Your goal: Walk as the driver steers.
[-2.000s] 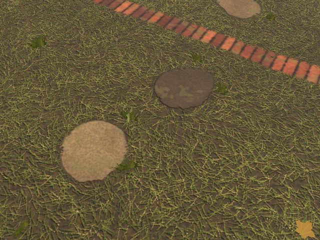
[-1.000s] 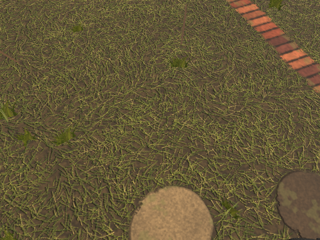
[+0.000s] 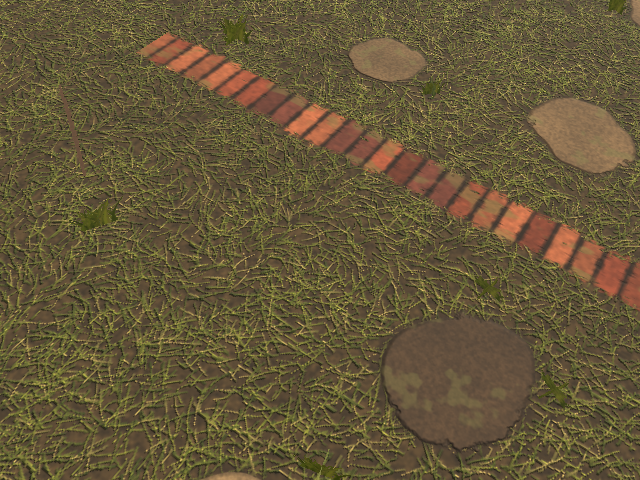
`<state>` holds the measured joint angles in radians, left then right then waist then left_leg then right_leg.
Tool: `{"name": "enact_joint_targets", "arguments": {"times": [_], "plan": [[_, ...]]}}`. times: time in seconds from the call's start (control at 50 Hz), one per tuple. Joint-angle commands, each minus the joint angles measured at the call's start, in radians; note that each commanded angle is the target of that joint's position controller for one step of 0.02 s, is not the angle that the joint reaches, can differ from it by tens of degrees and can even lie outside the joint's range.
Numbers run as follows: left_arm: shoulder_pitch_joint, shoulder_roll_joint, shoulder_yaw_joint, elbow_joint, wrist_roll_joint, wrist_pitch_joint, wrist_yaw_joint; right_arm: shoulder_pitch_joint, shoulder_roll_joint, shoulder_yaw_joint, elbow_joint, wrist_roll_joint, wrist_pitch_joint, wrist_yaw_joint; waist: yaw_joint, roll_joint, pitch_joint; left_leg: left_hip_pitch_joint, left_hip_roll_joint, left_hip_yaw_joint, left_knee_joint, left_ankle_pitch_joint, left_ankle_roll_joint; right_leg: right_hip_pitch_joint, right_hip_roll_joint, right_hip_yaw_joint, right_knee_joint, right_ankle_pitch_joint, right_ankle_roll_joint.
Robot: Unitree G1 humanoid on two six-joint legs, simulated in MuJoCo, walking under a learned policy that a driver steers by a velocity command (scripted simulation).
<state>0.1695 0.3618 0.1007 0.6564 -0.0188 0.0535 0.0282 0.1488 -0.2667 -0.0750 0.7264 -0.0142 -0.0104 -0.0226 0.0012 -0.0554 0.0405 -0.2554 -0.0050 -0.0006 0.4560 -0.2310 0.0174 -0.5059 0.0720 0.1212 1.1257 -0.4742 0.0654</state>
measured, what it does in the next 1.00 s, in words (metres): walks ahead: right foot, then left foot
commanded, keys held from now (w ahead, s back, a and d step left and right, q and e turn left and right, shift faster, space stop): e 0.14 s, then no key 0.02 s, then w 0.28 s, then w+q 0.42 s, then q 0.14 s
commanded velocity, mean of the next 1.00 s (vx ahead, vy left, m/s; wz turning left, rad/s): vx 0.29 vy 0.00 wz -0.01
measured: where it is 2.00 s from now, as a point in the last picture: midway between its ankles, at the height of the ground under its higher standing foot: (333, 470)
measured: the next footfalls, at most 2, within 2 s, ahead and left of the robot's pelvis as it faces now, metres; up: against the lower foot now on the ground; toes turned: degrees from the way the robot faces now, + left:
right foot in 0.30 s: +0.01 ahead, -0.15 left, +0.00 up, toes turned -9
left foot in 0.80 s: +0.38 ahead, +0.04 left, +0.00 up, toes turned +0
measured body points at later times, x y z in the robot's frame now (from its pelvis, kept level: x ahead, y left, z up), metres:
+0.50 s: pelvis +0.05 -0.06 +0.01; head +0.06 -0.09 +0.46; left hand +0.16 +0.20 -0.09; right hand +0.14 -0.36 -0.11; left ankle +0.14 +0.09 -0.67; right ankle -0.03 -0.14 -0.74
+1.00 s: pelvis +0.31 -0.04 +0.00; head +0.35 -0.02 +0.45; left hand +0.44 +0.25 -0.10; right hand +0.44 -0.31 -0.11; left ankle +0.34 +0.04 -0.74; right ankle +0.33 -0.21 -0.66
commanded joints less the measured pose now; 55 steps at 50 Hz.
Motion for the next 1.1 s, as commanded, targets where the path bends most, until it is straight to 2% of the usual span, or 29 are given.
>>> {"name": "enact_joint_targets", "arguments": {"times": [0.02, 0.08, 0.16, 0.22, 0.26, 0.28, 0.3, 0.32, 0.34, 0.36, 0.42, 0.48, 0.56, 0.68, 0.7, 0.74, 0.76, 0.78, 0.8, 0.82, 0.84, 0.86, 0.88, 0.9, 0.92, 0.96, 1.0, 1.04, 1.1], "plan": [[0.007, 0.069, 0.024, -0.073, -0.01, -0.001, -0.003, -0.047, -0.136, -0.027, -0.075, 0.001, -0.003, -0.02, 0.002, 0.21, -0.059, 0.131, 0.232, -0.152, -0.151, 0.322, 0.193, -0.106, -0.055, -0.042, 0.051, 0.066, 0.036], [-0.048, 0.046, 0.011, -0.11, -0.005, -0.004, -0.011, 0.005, -0.167, -0.038, -0.065, -0.002, 0.007, -0.027, -0.039, 0.222, -0.093, 0.231, 0.276, -0.135, -0.144, 0.361, 0.218, -0.106, -0.093, -0.065, -0.094, 0.061, 0.048], [-0.043, 0.031, -0.001, -0.125, 0.002, -0.002, -0.027, -0.019, -0.211, -0.052, -0.068, 0.01, 0.014, -0.01, -0.04, 0.235, -0.113, 0.171, 0.295, -0.07, -0.135, 0.393, 0.215, 0.059, -0.11, -0.13, -0.286, 0.054, 0.024], [-0.011, 0.027, -0.003, -0.118, -0.002, 0.001, -0.037, 0.008, -0.224, -0.053, -0.051, 0.036, 0.01, 0.009, -0.035, 0.226, -0.109, 0.111, 0.298, -0.081, -0.161, 0.056, 0.199, 0.172, -0.085, -0.169, -0.454, 0.079, -0.03], [0.097, 0.02, -0.001, -0.067, -0.002, -0.008, -0.043, -0.014, -0.197, -0.039, -0.039, 0.052, 0.004, 0.02, 0.027, 0.197, -0.096, -0.014, 0.266, -0.052, -0.112, -0.125, 0.154, 0.374, -0.051, -0.205, -0.658, 0.189, -0.089], [0.175, 0.031, 0.004, -0.032, -0.005, -0.014, -0.039, 0.0, -0.137, -0.018, -0.026, 0.042, -0.004, 0.028, 0.053, 0.138, -0.112, -0.114, 0.221, 0.0, -0.018, -0.207, 0.102, 0.527, -0.057, -0.168, -0.709, 0.18, -0.112], [0.268, 0.094, 0.016, -0.017, 0.001, -0.023, -0.025, -0.02, -0.04, 0.017, -0.044, 0.003, -0.015, 0.044, 0.073, -0.101, -0.14, -0.299, 0.125, 0.114, 0.311, -0.342, 0.005, 0.672, -0.276, 0.137, -0.792, 0.179, -0.17], [0.271, 0.215, 0.037, -0.036, 0.017, -0.047, -0.033, -0.083, -0.086, 0.002, -0.105, 0.015, -0.031, 0.041, 0.087, -0.222, -0.076, -0.563, 0.018, 0.075, 0.505, -0.426, -0.03, 0.614, -0.476, 0.504, -0.898, 0.003, -0.361], [0.241, 0.157, 0.024, -0.042, 0.025, -0.077, -0.038, -0.134, -0.168, -0.021, -0.108, 0.041, -0.043, 0.037, 0.106, -0.126, -0.024, -0.594, 0.071, -0.023, 0.617, -0.356, -0.019, 0.553, -0.464, 0.509, -0.953, -0.111, -0.388], [0.194, 0.111, 0.006, -0.036, 0.023, -0.095, -0.036, -0.114, -0.188, -0.031, -0.098, 0.053, -0.048, 0.042, 0.069, -0.136, 0.032, -0.609, 0.097, -0.04, 0.623, -0.244, 0.0, 0.518, -0.421, 0.422, -0.968, -0.152, -0.348], [0.138, 0.06, -0.016, -0.04, 0.017, -0.114, -0.025, -0.06, -0.166, -0.032, -0.042, 0.025, -0.06, 0.045, 0.028, -0.096, 0.051, -0.553, 0.119, -0.037, 0.566, -0.005, -0.009, 0.487, -0.315, 0.222, -0.995, 0.087, -0.271], [0.167, 0.056, -0.015, -0.026, 0.024, -0.125, -0.017, -0.05, -0.125, -0.019, -0.02, 0.029, -0.064, 0.053, 0.031, -0.05, 0.015, -0.544, 0.11, -0.017, 0.494, 0.142, -0.036, 0.528, -0.289, 0.087, -1.002, 0.313, -0.257], [0.205, 0.069, -0.009, 0.009, 0.027, -0.13, -0.017, -0.114, -0.087, 0.003, -0.037, 0.039, -0.059, 0.064, 0.063, -0.045, 0.042, -0.498, 0.094, -0.009, 0.323, 0.257, -0.051, 0.502, -0.28, -0.039, -1.02, 0.397, -0.24], [0.248, 0.086, 0.002, 0.061, 0.012, -0.127, -0.016, -0.214, -0.073, 0.023, -0.093, 0.044, -0.07, 0.098, 0.094, -0.019, 0.105, -0.48, 0.058, 0.017, 0.147, 0.248, 0.01, 0.574, -0.335, -0.144, -1.008, 0.506, -0.231], [0.247, 0.09, 0.004, 0.067, 0.009, -0.123, -0.014, -0.217, -0.075, 0.023, -0.101, 0.043, -0.072, 0.103, 0.087, -0.023, 0.1, -0.464, 0.048, 0.029, 0.129, 0.218, 0.026, 0.596, -0.342, -0.158, -0.983, 0.583, -0.223], [0.231, 0.112, 0.01, 0.066, 0.01, -0.116, -0.006, -0.18, -0.101, 0.012, -0.107, 0.04, -0.073, 0.107, 0.05, -0.058, 0.035, -0.355, -0.006, 0.079, 0.12, 0.143, 0.067, 0.635, -0.34, -0.198, -0.866, 0.966, -0.197], [0.225, 0.127, 0.013, 0.063, 0.013, -0.108, 0.001, -0.112, -0.131, -0.003, -0.098, 0.039, -0.069, 0.104, 0.01, -0.08, -0.031, -0.257, -0.046, 0.107, 0.131, 0.102, 0.089, 0.652, -0.332, -0.218, -0.753, 1.181, -0.181], [0.211, 0.134, 0.013, 0.058, 0.014, -0.099, 0.009, 0.029, -0.172, -0.027, -0.066, 0.041, -0.065, 0.096, -0.07, -0.072, -0.121, -0.065, -0.091, 0.131, 0.103, 0.118, 0.119, 0.611, -0.304, -0.256, -0.559, 1.297, -0.153], [0.221, 0.129, 0.006, 0.047, 0.017, -0.102, 0.016, 0.181, -0.226, -0.054, -0.038, 0.045, -0.057, 0.08, -0.144, -0.033, -0.208, 0.233, -0.059, 0.039, 0.1, 0.142, 0.16, 0.411, -0.276, -0.261, -0.319, 1.173, -0.116], [0.313, 0.008, -0.035, -0.005, 0.038, -0.126, 0.001, 0.287, -0.341, -0.08, -0.033, 0.037, -0.053, 0.066, -0.096, 0.231, -0.357, 0.658, 0.241, -0.491, 0.085, 0.008, 0.352, -0.04, -0.118, -0.235, 0.124, 0.418, -0.04], [0.276, 0.011, -0.048, 0.002, 0.027, -0.166, -0.014, 0.299, -0.279, -0.058, -0.037, 0.041, -0.059, 0.065, -0.116, 0.222, -0.5, 0.74, 0.341, -0.857, -0.107, -0.133, 0.414, -0.18, -0.009, -0.023, 0.285, -0.087, -0.043], [0.15, 0.075, -0.029, -0.034, -0.021, -0.186, -0.029, 0.259, -0.231, -0.044, -0.035, 0.034, -0.06, 0.061, -0.139, 0.172, -0.341, 0.637, 0.311, -0.715, -0.155, -0.158, 0.35, -0.282, -0.073, 0.019, 0.31, -0.026, -0.061], [0.094, 0.076, -0.035, -0.057, -0.024, -0.199, -0.029, 0.185, -0.212, -0.037, -0.049, 0.034, -0.061, 0.057, -0.103, 0.106, -0.207, 0.459, 0.277, -0.583, -0.164, -0.026, 0.314, -0.274, -0.116, -0.002, 0.235, 0.051, -0.074], [0.074, 0.073, -0.031, -0.056, 0.004, -0.201, -0.021, 0.109, -0.187, -0.028, -0.067, 0.031, -0.059, 0.055, -0.053, 0.044, -0.117, 0.289, 0.234, -0.472, -0.165, 0.18, 0.291, -0.227, -0.146, -0.021, 0.152, 0.087, -0.066], [0.09, 0.086, -0.021, -0.053, 0.023, -0.19, -0.015, 0.062, -0.169, -0.021, -0.086, 0.019, -0.059, 0.051, -0.011, 0.058, -0.082, 0.161, 0.204, -0.385, -0.171, 0.385, 0.284, -0.144, -0.169, -0.026, 0.108, 0.104, -0.053], [0.145, 0.066, -0.023, -0.041, 0.035, -0.159, -0.011, 0.021, -0.169, -0.022, -0.095, 0.011, -0.057, 0.042, 0.036, 0.09, -0.077, 0.017, 0.168, -0.296, -0.184, 0.606, 0.292, -0.055, -0.169, -0.046, 0.051, 0.115, -0.017], [0.147, 0.034, -0.032, -0.041, 0.043, -0.139, -0.002, 0.014, -0.191, -0.028, -0.084, 0.015, -0.057, 0.033, 0.048, 0.096, -0.076, -0.066, 0.129, -0.221, -0.178, 0.728, 0.281, -0.02, -0.142, -0.078, -0.069, 0.174, 0.014], [0.095, 0.006, -0.042, -0.055, 0.048, -0.131, 0.004, 0.021, -0.203, -0.032, -0.072, 0.025, -0.044, 0.02, 0.033, 0.114, -0.096, -0.088, 0.086, -0.179, -0.147, 0.727, 0.245, 0.007, -0.11, -0.09, -0.207, 0.28, 0.031], [-0.008, -0.001, -0.047, -0.076, 0.032, -0.129, -0.003, 0.06, -0.2, -0.035, -0.051, 0.043, -0.01, 0.002, -0.015, 0.144, -0.139, -0.055, 0.059, -0.202, -0.097, 0.576, 0.185, 0.064, -0.061, -0.081, -0.41, 0.452, 0.037]]}}
Keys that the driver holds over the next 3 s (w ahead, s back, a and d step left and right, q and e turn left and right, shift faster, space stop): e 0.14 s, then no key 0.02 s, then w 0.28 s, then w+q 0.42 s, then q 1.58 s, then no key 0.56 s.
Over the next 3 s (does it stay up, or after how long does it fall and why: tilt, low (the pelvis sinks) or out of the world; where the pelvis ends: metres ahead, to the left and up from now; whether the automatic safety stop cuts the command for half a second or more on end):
stays up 0.41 -0.02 -0.01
